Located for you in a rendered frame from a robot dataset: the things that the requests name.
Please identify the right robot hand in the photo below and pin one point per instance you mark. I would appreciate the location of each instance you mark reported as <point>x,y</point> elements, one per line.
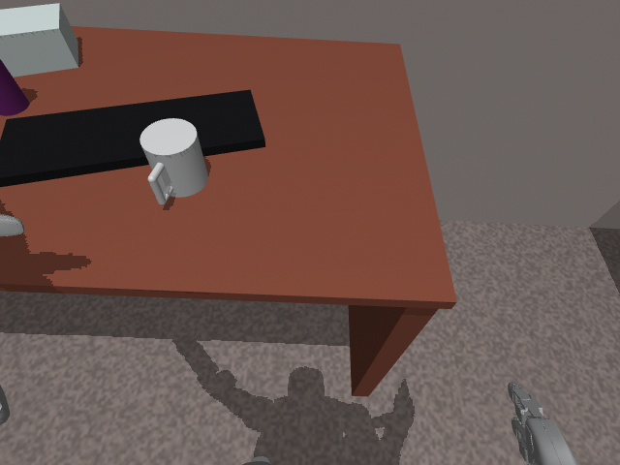
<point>540,440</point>

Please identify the left robot hand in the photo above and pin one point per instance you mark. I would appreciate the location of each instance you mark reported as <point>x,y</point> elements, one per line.
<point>10,225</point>

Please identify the desk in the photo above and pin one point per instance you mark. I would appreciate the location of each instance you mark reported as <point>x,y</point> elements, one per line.
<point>337,208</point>

